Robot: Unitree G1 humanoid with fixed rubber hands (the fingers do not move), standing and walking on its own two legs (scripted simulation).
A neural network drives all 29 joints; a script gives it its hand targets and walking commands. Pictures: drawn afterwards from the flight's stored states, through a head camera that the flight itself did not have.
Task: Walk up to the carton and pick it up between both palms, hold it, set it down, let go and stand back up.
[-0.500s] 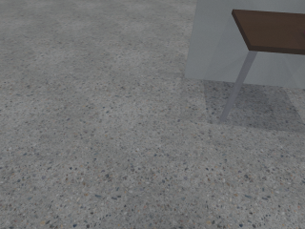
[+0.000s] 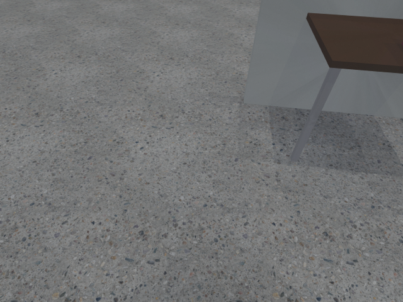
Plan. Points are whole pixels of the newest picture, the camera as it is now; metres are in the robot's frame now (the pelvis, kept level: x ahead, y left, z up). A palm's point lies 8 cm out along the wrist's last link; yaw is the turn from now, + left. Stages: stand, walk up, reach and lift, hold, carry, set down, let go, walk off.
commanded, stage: stand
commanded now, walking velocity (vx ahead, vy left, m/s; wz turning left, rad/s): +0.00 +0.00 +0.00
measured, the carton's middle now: out of the picture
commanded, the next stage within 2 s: walk up in 0.02 s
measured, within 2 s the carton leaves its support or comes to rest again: neither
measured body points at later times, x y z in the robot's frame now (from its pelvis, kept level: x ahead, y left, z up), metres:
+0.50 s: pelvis +0.01 -0.07 -0.04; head +0.02 -0.07 +0.41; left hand +0.14 +0.24 -0.16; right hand +0.01 -0.43 -0.14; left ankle -0.01 +0.13 -0.75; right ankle +0.05 -0.20 -0.75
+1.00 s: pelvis +0.08 -0.19 -0.04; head +0.11 -0.15 +0.41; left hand +0.28 +0.08 -0.18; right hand -0.02 -0.51 -0.12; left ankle +0.11 -0.03 -0.75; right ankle +0.12 -0.37 -0.72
